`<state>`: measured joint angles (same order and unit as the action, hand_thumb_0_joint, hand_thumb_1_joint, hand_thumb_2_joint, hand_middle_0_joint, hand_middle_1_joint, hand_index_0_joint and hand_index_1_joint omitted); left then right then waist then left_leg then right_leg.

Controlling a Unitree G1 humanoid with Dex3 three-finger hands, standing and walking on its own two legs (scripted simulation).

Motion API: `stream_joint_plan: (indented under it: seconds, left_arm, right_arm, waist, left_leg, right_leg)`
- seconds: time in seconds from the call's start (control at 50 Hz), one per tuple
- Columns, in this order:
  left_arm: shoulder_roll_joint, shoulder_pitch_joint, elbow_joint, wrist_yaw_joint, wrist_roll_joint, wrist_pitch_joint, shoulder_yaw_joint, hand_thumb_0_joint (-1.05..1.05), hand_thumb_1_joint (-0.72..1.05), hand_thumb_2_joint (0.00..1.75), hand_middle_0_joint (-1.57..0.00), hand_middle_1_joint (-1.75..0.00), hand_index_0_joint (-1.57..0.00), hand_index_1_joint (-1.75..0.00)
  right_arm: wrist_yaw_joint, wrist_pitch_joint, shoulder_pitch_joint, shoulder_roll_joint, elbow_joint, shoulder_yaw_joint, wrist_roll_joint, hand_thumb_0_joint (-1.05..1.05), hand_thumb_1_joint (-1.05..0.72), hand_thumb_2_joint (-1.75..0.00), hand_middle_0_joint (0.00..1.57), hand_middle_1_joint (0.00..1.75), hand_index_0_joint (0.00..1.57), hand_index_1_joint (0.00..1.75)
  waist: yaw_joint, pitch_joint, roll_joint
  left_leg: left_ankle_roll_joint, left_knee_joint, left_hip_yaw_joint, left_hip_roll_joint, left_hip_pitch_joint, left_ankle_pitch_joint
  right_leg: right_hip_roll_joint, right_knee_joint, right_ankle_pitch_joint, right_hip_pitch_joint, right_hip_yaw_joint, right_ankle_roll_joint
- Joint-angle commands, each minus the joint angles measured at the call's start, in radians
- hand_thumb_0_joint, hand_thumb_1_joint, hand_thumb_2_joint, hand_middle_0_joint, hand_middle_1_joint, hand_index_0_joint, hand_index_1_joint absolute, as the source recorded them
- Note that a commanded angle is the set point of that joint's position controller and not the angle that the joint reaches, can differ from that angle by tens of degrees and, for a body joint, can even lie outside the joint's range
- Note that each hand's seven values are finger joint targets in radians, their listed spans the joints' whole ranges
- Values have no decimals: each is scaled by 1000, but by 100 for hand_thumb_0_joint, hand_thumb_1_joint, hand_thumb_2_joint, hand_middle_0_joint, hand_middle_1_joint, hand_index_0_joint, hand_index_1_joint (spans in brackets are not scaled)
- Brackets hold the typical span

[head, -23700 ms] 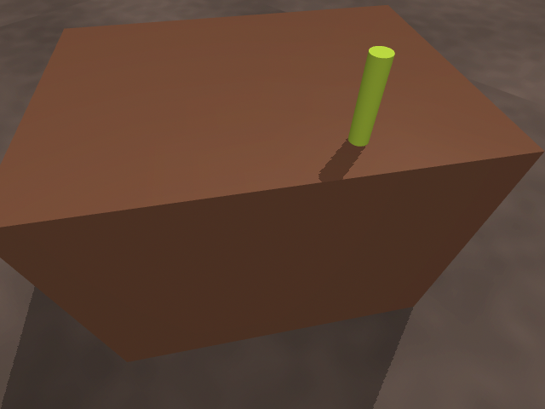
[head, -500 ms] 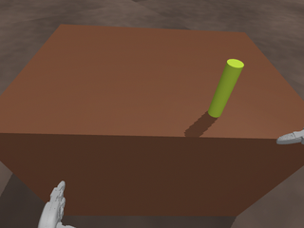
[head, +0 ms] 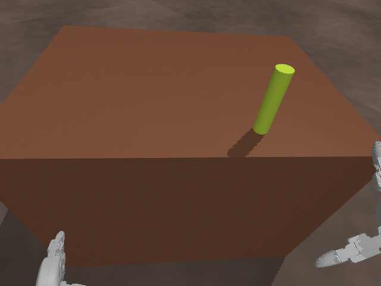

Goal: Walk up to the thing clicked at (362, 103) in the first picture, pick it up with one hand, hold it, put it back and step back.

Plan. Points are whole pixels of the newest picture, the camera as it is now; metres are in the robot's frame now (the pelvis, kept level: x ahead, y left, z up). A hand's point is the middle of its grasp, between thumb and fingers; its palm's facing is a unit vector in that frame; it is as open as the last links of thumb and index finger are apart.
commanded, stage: sink last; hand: right
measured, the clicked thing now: (271, 102) +0.50 -0.22 +0.13
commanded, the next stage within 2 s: home in 0.16 s
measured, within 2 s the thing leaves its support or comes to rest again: neither
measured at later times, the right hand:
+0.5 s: hand (349, 201) +0.21 -0.26 +0.15, palm faces +0.39 +0.84 -0.38, open 17.5 cm
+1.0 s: hand (262, 260) +0.19 -0.17 -0.08, palm faces +0.09 +0.98 -0.19, open 17.5 cm
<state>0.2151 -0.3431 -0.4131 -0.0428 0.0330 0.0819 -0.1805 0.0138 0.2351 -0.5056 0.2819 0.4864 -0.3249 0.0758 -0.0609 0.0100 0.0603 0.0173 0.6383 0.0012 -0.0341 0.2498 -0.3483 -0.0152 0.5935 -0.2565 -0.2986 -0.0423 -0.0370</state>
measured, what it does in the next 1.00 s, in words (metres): stands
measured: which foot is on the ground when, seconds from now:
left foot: down 0.00-1.00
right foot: down 0.00-1.00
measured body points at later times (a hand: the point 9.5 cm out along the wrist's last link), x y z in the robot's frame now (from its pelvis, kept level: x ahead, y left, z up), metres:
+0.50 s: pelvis +0.01 +0.00 +0.01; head +0.01 +0.01 +0.46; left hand +0.17 +0.22 -0.07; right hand +0.18 -0.30 +0.17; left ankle +0.00 +0.13 -0.73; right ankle +0.04 -0.15 -0.73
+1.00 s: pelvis +0.02 +0.00 +0.00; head +0.05 -0.01 +0.45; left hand +0.18 +0.23 -0.09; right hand +0.18 -0.23 -0.06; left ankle +0.00 +0.13 -0.73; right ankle +0.04 -0.15 -0.73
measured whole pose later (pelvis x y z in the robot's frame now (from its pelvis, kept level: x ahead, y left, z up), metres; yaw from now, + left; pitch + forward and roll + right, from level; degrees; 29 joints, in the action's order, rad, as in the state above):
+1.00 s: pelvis +0.02 +0.00 +0.00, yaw +1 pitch +1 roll +0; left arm 0.18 -0.19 -0.64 -0.06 -0.01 0.09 0.01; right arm -0.05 0.15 -0.35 0.16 -0.39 -0.04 0.00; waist 0.00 -0.04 -0.01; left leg 0.02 0.58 -0.01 -0.02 0.26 -0.34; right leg -0.03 0.56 -0.27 -0.31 -0.03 -0.04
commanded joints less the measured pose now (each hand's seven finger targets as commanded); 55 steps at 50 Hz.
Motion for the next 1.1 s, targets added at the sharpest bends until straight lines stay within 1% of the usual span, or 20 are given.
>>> stream_joint_plan:
  seconds: [0.0, 0.04, 0.06, 0.1, 0.2, 0.28, 0.36, 0.42, 0.5, 0.56, 0.62, 0.72, 0.76, 0.8, 0.84, 0.86, 0.88, 0.94, 1.04, 1.08]
  left_arm:
    - [101, 39, 174, -10, -6, 72, -33, 0, -52, 3, -5, -6, -6, -5]
    - [92, 48, 153, -7, -9, 77, -25, 0, -53, 4, -5, -6, -6, -5]
    - [83, 60, 155, -5, -8, 82, -18, 0, -53, 4, -6, -6, -6, -5]
    - [114, 86, 113, -11, -10, 91, -52, 0, -54, 6, -6, -6, -6, -6]
    - [125, 151, 129, -18, -13, 112, -38, 0, -55, 7, -6, -7, -6, -7]
    - [142, 125, 113, -23, -16, 105, -54, 0, -39, 23, -11, -15, -11, -15]
    - [8, 107, 44, -8, -9, 90, 77, 0, -7, 49, -13, -18, -13, -18]
    - [-54, 191, 77, -2, -6, 92, 174, 0, 17, 56, -14, -20, -14, -20]
    - [92, 121, 23, -12, -13, 89, 46, 0, 46, 65, -16, -23, -16, -23]
    - [155, 72, -1, -10, -16, 88, -14, 0, 51, 68, -16, -24, -16, -23]
    - [117, 91, -15, -4, -17, 84, 13, 0, 57, 72, -17, -25, -17, -24]
    - [-9, 228, 5, -10, -18, 78, 162, 0, 89, 90, -20, -30, -20, -30]
    - [4, 263, 20, -19, -21, 78, 161, 0, 89, 90, -20, -30, -20, -30]
    - [5, 227, -34, -22, -25, 71, 168, 0, 89, 90, -20, -30, -20, -30]
    - [74, 229, -12, -31, -27, 68, 122, 0, 89, 90, -20, -30, -20, -30]
    - [150, 138, -131, -30, -43, 55, 106, 0, 89, 90, -20, -30, -20, -30]
    - [130, 163, -109, -27, -43, 50, 121, 0, 89, 90, -20, -30, -20, -30]
    - [100, 193, -100, -32, -42, 49, 142, 0, 90, 90, -20, -30, -20, -30]
    - [106, 189, -112, -39, -43, 33, 145, 0, 90, 90, -20, -30, -20, -30]
    - [109, 185, -107, -42, -42, 27, 139, 0, 90, 90, -20, -30, -20, -30]
  right_arm:
    - [-35, 100, 104, 241, 151, -189, 7, 0, 54, -5, 5, 5, 5, 5]
    - [-39, 120, 107, 270, 118, -221, 8, 0, 53, -5, 5, 5, 5, 5]
    - [-37, 132, 130, 244, 134, -204, 10, 0, 53, -5, 5, 5, 5, 5]
    - [-41, 140, 153, 263, 104, -232, 10, 0, 52, -5, 5, 5, 5, 5]
    - [-43, 164, 188, 235, 48, -200, 2, 0, 47, -6, 5, 5, 5, 5]
    - [-49, 180, 173, 288, -4, -266, -1, 0, 57, -5, 5, 5, 5, 5]
    - [-35, 179, 138, 184, -67, -154, -3, 0, 58, -4, 5, 5, 5, 5]
    - [-27, 170, 137, 141, -102, -81, -9, 0, 58, -4, 5, 5, 5, 5]
    - [-24, 147, 96, 129, -111, -38, -10, 0, 55, -6, 5, 5, 5, 5]
    - [-21, 115, 56, 111, -128, 5, -18, 0, 54, -6, 5, 5, 5, 5]
    - [-23, 77, 45, 84, -198, 53, -31, 0, 56, -5, 5, 5, 5, 5]
    - [-33, 39, 113, 13, -373, 172, -47, 0, 57, -4, 5, 5, 5, 5]
    - [-33, 29, 127, -22, -467, 231, -54, 0, 60, -2, 5, 4, 5, 4]
    - [-37, 19, 135, -15, -530, 243, -58, 0, 60, -3, 5, 4, 5, 4]
    - [-42, 0, 121, 8, -625, 230, -62, 0, 58, -4, 5, 5, 5, 5]
    - [-79, 1, 96, 89, -629, 100, -62, 0, 61, -2, 5, 4, 5, 4]
    - [-77, -7, 113, 30, -674, 186, -69, 0, 58, -4, 5, 5, 5, 5]
    - [-93, -14, 235, 48, -681, 183, -72, 0, 57, -4, 5, 5, 5, 5]
    - [-101, -36, 328, -11, -775, 253, -70, 0, 58, -4, 5, 5, 5, 5]
    - [-113, -45, 357, 11, -746, 240, -69, 0, 58, -4, 5, 5, 5, 5]
  waist:
    - [11, -28, -67]
    - [-5, -41, -75]
    - [-2, -29, -72]
    - [-3, -27, -35]
    - [-3, -12, -90]
    - [-23, 36, -110]
    - [-26, -7, -68]
    - [-23, -21, -47]
    - [17, 38, 7]
    - [43, 65, 15]
    - [49, 72, -10]
    - [46, 34, -80]
    - [62, 65, -94]
    - [54, 76, -52]
    - [61, 99, -44]
    - [30, 97, -24]
    - [57, 74, -15]
    - [57, 120, -13]
    - [77, 134, -27]
    - [65, 195, -48]
  left_leg:
    - [-5, -209, 25, 9, 110, -78]
    - [-4, -225, 7, -2, 100, -91]
    - [-3, -219, 3, -2, 97, -67]
    - [-6, -210, 8, 3, 101, -52]
    - [-7, -228, 5, 5, 90, -79]
    - [-4, -212, 23, 14, 36, 10]
    - [-7, -211, 31, 19, 32, 45]
    - [-8, -230, 27, 18, 29, 28]
    - [-14, -187, 61, 37, 14, 143]
    - [-19, -166, 78, 45, 12, 225]
    - [-19, -165, 86, 49, 12, 253]
    - [-12, -185, 70, 40, 28, 200]
    - [-12, -180, 63, 37, 27, 202]
    - [-11, -173, 54, 29, 18, 235]
    - [-11, -163, 51, 31, 17, 254]
    - [-16, -154, 50, 42, -3, 261]
    - [-16, -160, 44, 40, 12, 249]
    - [-12, -149, 38, 38, 5, 262]
    - [-10, -125, 39, 41, 31, 304]
    - [-4, -121, 41, 40, -1, 364]
  right_leg:
    - [34, -102, -65, 32, 83, 40]
    - [39, -93, -53, 21, 89, 37]
    - [36, -94, -30, 28, 87, 35]
    - [33, -102, -28, 35, 82, 34]
    - [27, -110, -23, 65, 76, 29]
    - [26, -118, 48, 84, 71, 33]
    - [25, -135, 69, 73, 81, 33]
    - [28, -150, 52, 70, 91, 35]
    - [18, -169, 113, 115, 81, 35]
    - [5, -164, 201, 160, 66, 28]
    - [-2, -155, 245, 176, 56, 30]
    - [4, -145, 160, 112, 65, 42]
    - [7, -133, 154, 107, 71, 45]
    - [17, -122, 177, 101, 81, 42]
    - [17, -119, 193, 108, 85, 40]
    - [21, -102, 189, 102, 78, 41]
    - [23, -102, 169, 89, 86, 42]
    - [22, -89, 176, 88, 88, 42]
    - [14, -68, 207, 105, 84, 43]
    - [12, -58, 264, 129, 82, 46]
